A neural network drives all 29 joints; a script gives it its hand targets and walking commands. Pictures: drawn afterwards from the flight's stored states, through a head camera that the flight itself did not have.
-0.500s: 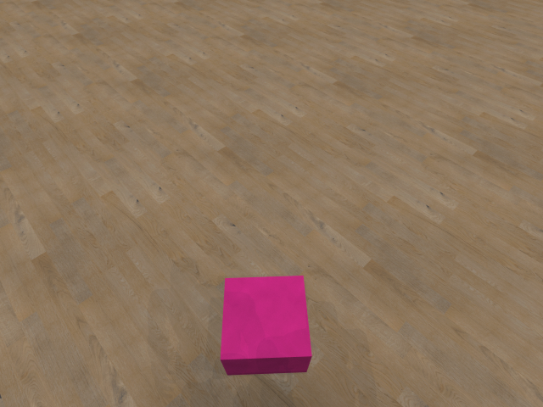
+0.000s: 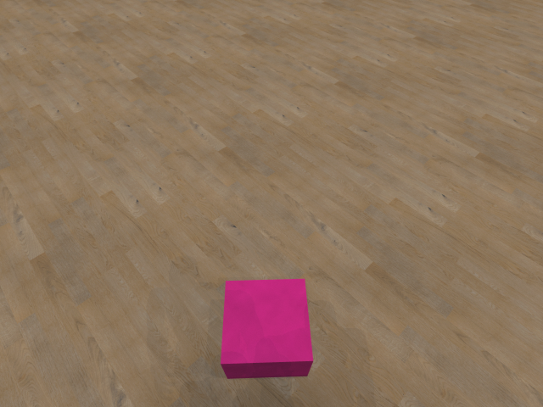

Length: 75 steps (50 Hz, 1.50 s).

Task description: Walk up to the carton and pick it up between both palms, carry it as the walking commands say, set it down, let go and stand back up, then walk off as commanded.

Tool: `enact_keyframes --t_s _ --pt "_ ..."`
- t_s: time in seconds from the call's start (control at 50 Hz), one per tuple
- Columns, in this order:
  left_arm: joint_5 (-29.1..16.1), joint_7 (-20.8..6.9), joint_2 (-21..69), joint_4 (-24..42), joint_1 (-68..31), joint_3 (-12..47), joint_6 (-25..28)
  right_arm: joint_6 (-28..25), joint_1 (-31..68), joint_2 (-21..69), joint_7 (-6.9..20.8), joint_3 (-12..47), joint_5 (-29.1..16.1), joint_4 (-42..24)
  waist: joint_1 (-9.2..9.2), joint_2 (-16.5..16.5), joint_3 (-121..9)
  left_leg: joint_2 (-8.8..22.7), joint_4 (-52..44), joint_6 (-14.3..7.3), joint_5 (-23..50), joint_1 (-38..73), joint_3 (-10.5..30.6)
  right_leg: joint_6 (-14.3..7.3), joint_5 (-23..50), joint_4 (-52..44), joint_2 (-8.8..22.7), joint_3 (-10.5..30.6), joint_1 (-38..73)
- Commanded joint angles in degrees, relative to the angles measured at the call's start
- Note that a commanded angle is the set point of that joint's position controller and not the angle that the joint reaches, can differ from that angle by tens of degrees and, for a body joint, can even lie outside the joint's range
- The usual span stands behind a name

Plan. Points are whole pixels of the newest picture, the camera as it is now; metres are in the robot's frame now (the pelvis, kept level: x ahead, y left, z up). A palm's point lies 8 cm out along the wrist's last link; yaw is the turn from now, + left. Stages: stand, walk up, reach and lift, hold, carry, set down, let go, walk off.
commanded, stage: stand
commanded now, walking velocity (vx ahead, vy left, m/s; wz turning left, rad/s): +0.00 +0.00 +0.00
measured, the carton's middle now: (266, 328) +0.44 +0.03 -0.67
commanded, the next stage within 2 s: reach and lift in 0.16 s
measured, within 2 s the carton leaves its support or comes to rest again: neither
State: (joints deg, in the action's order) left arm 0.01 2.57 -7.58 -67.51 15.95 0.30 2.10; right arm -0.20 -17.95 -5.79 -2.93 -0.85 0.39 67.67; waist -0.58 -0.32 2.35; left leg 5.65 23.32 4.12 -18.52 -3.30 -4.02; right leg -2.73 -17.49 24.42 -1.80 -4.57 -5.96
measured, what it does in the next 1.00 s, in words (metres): lowers itself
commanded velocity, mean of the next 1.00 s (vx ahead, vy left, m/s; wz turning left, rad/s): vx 0.00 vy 0.00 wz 0.00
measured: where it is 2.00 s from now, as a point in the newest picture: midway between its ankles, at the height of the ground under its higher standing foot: outside the picture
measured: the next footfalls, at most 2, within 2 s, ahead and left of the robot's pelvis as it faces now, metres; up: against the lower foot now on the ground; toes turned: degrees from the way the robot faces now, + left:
none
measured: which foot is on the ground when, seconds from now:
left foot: down 0.00-1.00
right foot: down 0.00-1.00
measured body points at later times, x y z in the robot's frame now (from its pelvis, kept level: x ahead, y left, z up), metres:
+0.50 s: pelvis -0.04 +0.02 -0.02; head +0.06 +0.02 +0.42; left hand +0.13 +0.22 -0.15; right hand +0.12 -0.20 -0.16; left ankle -0.07 +0.15 -0.74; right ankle -0.05 -0.08 -0.74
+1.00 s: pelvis -0.15 +0.04 -0.10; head +0.00 +0.04 +0.33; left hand +0.17 +0.25 -0.19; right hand +0.17 -0.20 -0.19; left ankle -0.07 +0.16 -0.74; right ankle -0.05 -0.09 -0.74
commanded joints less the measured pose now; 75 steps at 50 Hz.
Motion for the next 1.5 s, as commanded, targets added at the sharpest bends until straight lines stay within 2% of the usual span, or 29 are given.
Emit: enact_keyframes --t_s 0.0,0.14,0.16,0.18,0.2,0.22,0.24,0.34,0.36,0.44,0.46,0.54,0.64,0.74,0.84,0.88,0.92,0.94,0.98,1.08,1.1,1.12,1.18,1.2,1.22,1.32,1.34,1.42,1.48 --pt "0.44 0.1 -5.77 0.17 5.26 -0.95 0.08 -0.09 -6.44 -4.38 -0.13 -0.54 0.2 0.05 0.33 0.9 1.86 2.52 -1.61 -1.87 19.83 -3.18 0.5 -0.97 34.44 -3.46 9.41 6.44 1.17" --pt "0.25 0.26 -4.59 -0.32 4.86 -0.51 -0.1 0.09 -7.14 -4.83 -0.41 -0.58 -0.02 0.64 0.33 0.16 4.55 2.62 -3.49 -1.78 18.33 -3.14 1.14 -0.53 30.37 -4.51 8.67 6.45 1.04" --pt "-7.73 -0.68 -10.7 40.54 -41.88 4.74 -0.94 0.75 41.28 -10.97 -0.48 1.68 -11.04 -44.08 3.28 4.82 -11.9 -1.56 5.55 -7.19 9.38 -15.69 5.92 0.1 9.9 2.49 5.36 8.87 -18.69" --pt "-10.09 1.11 -11.35 35.07 -39.21 4.54 -5.97 5.63 37.84 -11.82 -2.58 3.07 -6.54 -33.5 2.06 1.59 -9.15 -0.43 8.7 -7.68 2.03 -21.48 3.1 -1.11 4.13 4.78 5.74 5.45 -24.07" --pt "-12.71 1.59 -9.99 36.36 -31.29 6.64 -9.7 9.16 35.24 -6.99 -2.68 6.04 -8.2 -35.15 1.64 0.12 -10.69 0.59 8.59 -7.86 5.79 -21.3 4.64 -0.26 1.99 6.1 4.41 4.45 -27.11" --pt "-11.27 2.08 -9.77 34.63 -24.26 4.73 -12.33 11.08 30.57 -9.35 -3.02 5.52 -9.33 -34.83 5.15 -0.4 -8.89 -0.51 10.98 -7.84 5.93 -19.43 2.88 -0.06 1.61 3.64 4.5 5.64 -26.3" --pt "-10.78 1.79 -9.9 33.62 -21.12 4.46 -15.82 14.44 25.04 -8.26 -3.0 5.15 -9.5 -30.85 3.72 1.89 -9.43 -1.27 10.56 -8.25 8.62 -19.31 2.28 -0.45 4.91 3.67 5.11 4.89 -23.35" --pt "-7.75 -0.77 -5.09 26.88 -2.38 4.01 -36.64 35.64 5.42 -7.59 0.11 5.87 -9.91 -24.78 0.52 -0.47 -20.04 -7.73 12.15 -6.58 26.05 -26.05 4.0 0.46 41.31 11.04 4.91 9.8 -17.14" --pt "-6.71 -1.27 -5.88 28.44 0.56 1.19 -38.69 37.77 2.8 -9.08 0.63 3.91 -8.58 -26.53 3.14 -3.13 -23.4 -8.41 10.98 -6.1 25.29 -25.95 4.3 0.38 48.55 12.6 4.04 9.46 -11.18" --pt "1.93 -2.95 -6.62 37.5 -3.93 -5.33 -34.7 33.5 6.51 -6.32 2.44 -0.19 -0.69 -36.96 -1.6 -2.97 -25.87 -8.23 9.67 -5.16 30.19 -26.47 5.76 0.85 46.92 13.42 2.67 9.07 -8.54" --pt "2.73 -3.56 -6.61 41.56 -8.64 -6.54 -31.77 30.62 10.36 -8.21 2.27 -3.19 1.51 -43.56 1.61 -4.15 -28.45 -7.78 10.88 -5.1 30.54 -27.92 6.41 0.95 50.04 14.2 2.43 9.6 -10.55" --pt "3.53 -4.76 -5.3 45.83 -20.45 -5.35 -24.41 22.3 22.04 -8.98 3.44 -4.54 4.23 -48.93 3.02 -0.74 -30.04 -5.66 19.5 -4.35 27.44 -34.35 4.26 2.09 42.06 20.59 1.49 6.67 -16.61" --pt "2.51 -4.95 -6.17 51.18 -22.02 -6.04 -25.51 24.43 21.28 -10.08 4.95 -6.73 1.28 -48.44 2.47 2.33 -32.75 -6.55 25.02 -3.01 23.41 -34.34 4.52 2.64 29.54 25.27 0.41 3.83 -27.7" --pt "-0.36 -3.85 -5.21 49.04 -21.66 -5.82 -31.86 29.24 24.35 -11.96 5.71 -5.38 -0.29 -46.91 0.64 4.6 -35.02 -7.15 25.9 -3.7 12.08 -31.96 3.58 1.2 13.79 26.66 -0.15 3.32 -29.41" --pt "-3.39 -3.51 -9.82 51.11 -44.34 -6.44 -34.49 32.05 47.53 -15.18 5.68 -8.21 -1.64 -47.38 3.12 -0.22 -25.69 -5.76 27.4 -5.18 -10.19 -41.37 3.9 1.39 -7.02 27.14 0.62 3.16 -36.75" --pt "-2.29 -2.93 -11.16 49.94 -51.13 -9.21 -36.08 33.04 53.54 -15.47 6.1 -7.64 -2.61 -45.44 0.93 1.95 -24.16 -6.01 25.7 -5.33 -14.13 -40.89 4.42 1.59 -11.23 27.37 1.14 2.68 -37.84" --pt "-2.62 -2.31 -10.19 44.62 -55.92 -8.51 -36.88 32.93 56.98 -16.83 6.18 -8.55 -3.01 -42.57 3.6 -1.13 -21.05 -5.08 26.13 -6.02 -14.97 -40.97 5.27 2.19 -10.65 27.6 1.7 2.93 -41.37" --pt "-0.95 -2.4 -13.14 42.53 -54.49 -11.6 -36.6 33.52 58.38 -17.6 5.69 -8.43 -2.73 -42.6 -0.38 0.35 -24.06 -6.22 28.15 -5.44 -12.35 -41.33 2.69 2.4 -9.75 27.69 2.7 4.29 -36.37" --pt "-1.61 -2.29 -13.31 36.93 -61.71 -10.81 -37.26 34.11 65.27 -16.02 4.93 -7.23 -4.91 -37.86 -0.89 0.73 -23.49 -5.9 27.3 -5.99 -16.96 -43.31 3.29 3.05 -11.98 29.23 2.2 2.37 -37.72" --pt "-5.47 -2.23 -15.22 31.71 -75.94 -9.51 -35.87 33.34 79.15 -22.26 3.88 -10.56 -3.53 -31.34 2.61 -0.49 -30.27 -5.94 27.24 -4.51 -17.45 -42.96 3.23 3.03 -10.16 30.42 2.07 0.57 -40.15" --pt "-5.46 -1.94 -19.06 27.85 -81.02 -11.16 -36.43 33.96 81.3 -19.98 3.67 -8.31 -4.87 -26.22 -0.52 -2.05 -32.24 -6.47 28.68 -4.57 -16.89 -44.55 1.57 3.1 -11.69 29.87 1.97 0.96 -39.84" --pt "-7.24 -1.99 -15.7 29.03 -82.94 -8.53 -36.91 33.72 84.61 -21.67 3.3 -9.93 -4.75 -26.56 2.3 1.99 -36.7 -5.56 27.9 -4.02 -19.52 -39.93 2.09 2.54 -12.1 29.29 2.13 0.41 -38.92" --pt "-8.08 -1.42 -20.25 28.62 -93.6 -10.11 -34.62 30.99 97.44 -24.98 2.56 -9.18 -6.47 -29.08 1.19 1.79 -41.76 -6.06 30.18 -4.29 -19.47 -43.46 2.06 3.01 -12.96 30.98 2.29 0.95 -42.36" --pt "-8.82 -0.98 -21.69 26.23 -95.07 -10.76 -34.09 31.09 97.31 -25.07 2.36 -9.36 -4.2 -26.15 1.21 -4.82 -44.41 -5.53 28.45 -4.16 -18.73 -42.79 4.05 3.34 -13.09 29.51 1.82 1.09 -39.62" --pt "-8.89 -1.06 -21.08 27.3 -98.08 -9.34 -33.5 30.24 98.85 -24.33 2.1 -9.68 -6.7 -26.6 1.48 0.25 -41.53 -5.6 29.09 -4.41 -18.36 -45.49 3.21 2.75 -13.14 28.6 2.43 1.64 -41.57" --pt "-8.24 -0.39 -23.51 19.83 -98.96 -9.35 -31.14 27.58 99.18 -27.13 1.63 -10.15 -6.36 -17.64 2.54 0.11 -46.64 -5.64 29.13 -3.49 -14.61 -42.41 5.82 2.15 -9.73 31.83 1.61 0.38 -50.08" --pt "-8.17 -0.86 -21.3 15.54 -96.33 -7.92 -30.38 26.57 97.5 -27.57 1.83 -10.44 -5.66 -14.92 2.82 4.71 -48.77 -6.4 29.87 -2.74 -12.29 -41.55 4.35 1.88 -9.32 31.71 1.48 1.32 -50.35" --pt "-6.75 -1.93 -27.37 20.59 -102.75 -12.55 -25.19 22.94 105.08 -26.59 2.01 -10.44 -6.51 -19.59 -0.16 -3.79 -52.15 -7.01 31.46 -4.31 -7.01 -47.87 2.84 3.53 -4.96 32.13 0.82 0.76 -47.1" --pt "-8.54 -2.02 -29.46 20.27 -109.43 -12.25 -22.88 21.09 109.25 -27.8 1.5 -12.29 -6.86 -18.6 0.92 -0.63 -59.14 -7.6 31.62 -3.84 -5.12 -48.27 2.86 3.47 -2.85 31.84 0.83 0.35 -44.55"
